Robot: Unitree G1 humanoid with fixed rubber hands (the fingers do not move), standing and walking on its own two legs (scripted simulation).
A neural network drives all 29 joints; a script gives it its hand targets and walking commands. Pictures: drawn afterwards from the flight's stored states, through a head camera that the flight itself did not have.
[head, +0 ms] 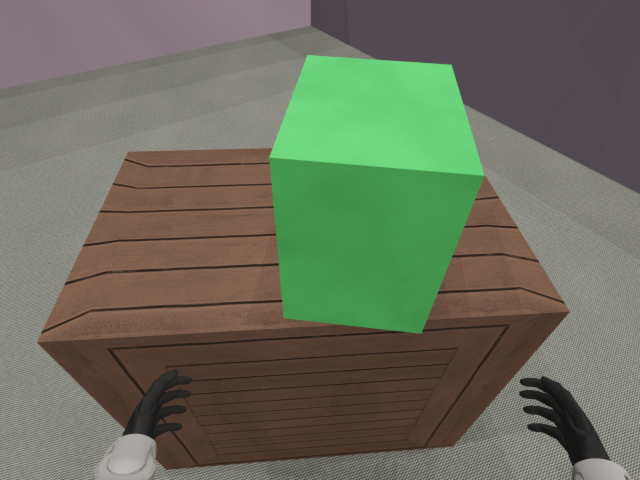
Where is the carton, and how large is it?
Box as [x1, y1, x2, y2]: [269, 55, 484, 333]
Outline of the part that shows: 307,55 269,157 283,315 285,318 420,333 484,175 451,65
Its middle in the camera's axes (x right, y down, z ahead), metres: +0.07 -0.07 +0.59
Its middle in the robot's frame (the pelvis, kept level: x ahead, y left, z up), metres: +0.49 -0.04 +0.10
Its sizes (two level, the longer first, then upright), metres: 0.279 0.217 0.300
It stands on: a pedestal, 0.71 m high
